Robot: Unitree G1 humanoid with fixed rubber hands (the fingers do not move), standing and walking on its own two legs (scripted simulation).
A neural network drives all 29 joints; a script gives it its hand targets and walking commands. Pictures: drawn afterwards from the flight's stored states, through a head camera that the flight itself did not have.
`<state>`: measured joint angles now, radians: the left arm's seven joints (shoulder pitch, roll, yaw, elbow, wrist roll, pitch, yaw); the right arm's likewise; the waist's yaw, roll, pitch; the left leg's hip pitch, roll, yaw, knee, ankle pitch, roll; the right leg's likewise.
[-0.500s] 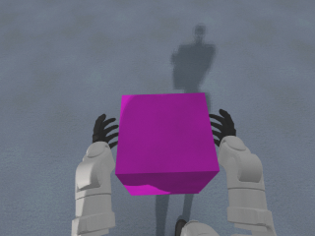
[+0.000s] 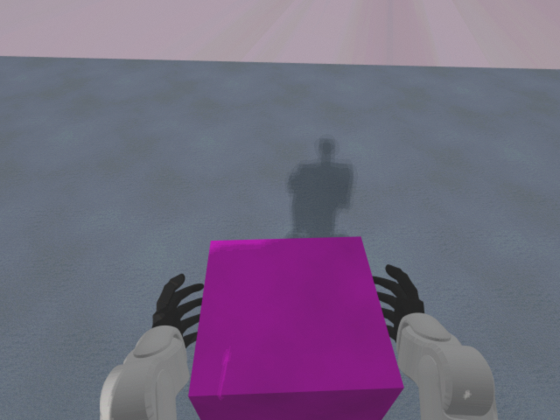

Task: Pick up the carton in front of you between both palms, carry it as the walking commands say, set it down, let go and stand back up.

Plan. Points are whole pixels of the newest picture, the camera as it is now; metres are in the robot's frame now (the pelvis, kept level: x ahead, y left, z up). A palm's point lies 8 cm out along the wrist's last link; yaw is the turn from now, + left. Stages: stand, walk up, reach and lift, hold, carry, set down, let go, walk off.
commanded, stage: carry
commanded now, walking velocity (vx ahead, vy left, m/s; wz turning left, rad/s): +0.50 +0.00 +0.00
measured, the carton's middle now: (288, 348) +0.23 +0.00 +0.00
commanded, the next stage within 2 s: none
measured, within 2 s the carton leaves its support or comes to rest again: neither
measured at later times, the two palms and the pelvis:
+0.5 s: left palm (216, 189) +0.52 +0.12 +0.07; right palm (368, 182) +0.54 -0.18 +0.07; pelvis +0.31 -0.04 -0.01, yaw +3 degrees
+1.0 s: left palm (209, 110) +0.86 +0.17 +0.08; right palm (323, 105) +0.86 -0.13 +0.08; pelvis +0.63 +0.02 +0.00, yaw +0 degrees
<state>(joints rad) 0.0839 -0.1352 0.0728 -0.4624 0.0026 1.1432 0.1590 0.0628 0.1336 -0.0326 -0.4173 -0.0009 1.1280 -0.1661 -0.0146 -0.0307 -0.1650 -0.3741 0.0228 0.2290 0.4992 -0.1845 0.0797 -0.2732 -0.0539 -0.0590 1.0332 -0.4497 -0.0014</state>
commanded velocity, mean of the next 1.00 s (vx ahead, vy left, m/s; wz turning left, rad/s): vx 0.50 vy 0.00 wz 0.00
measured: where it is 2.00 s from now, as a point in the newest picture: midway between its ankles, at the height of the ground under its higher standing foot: (274, 292)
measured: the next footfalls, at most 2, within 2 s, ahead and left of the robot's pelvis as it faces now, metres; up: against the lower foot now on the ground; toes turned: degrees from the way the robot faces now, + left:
right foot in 0.42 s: +0.44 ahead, -0.13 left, +0.00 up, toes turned -9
left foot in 0.90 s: +0.74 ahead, +0.12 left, +0.00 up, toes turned +13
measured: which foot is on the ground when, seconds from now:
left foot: down 0.00-0.44, up 0.46-0.88, down 0.90-1.00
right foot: up 0.00-0.40, down 0.42-0.94, up 0.96-1.00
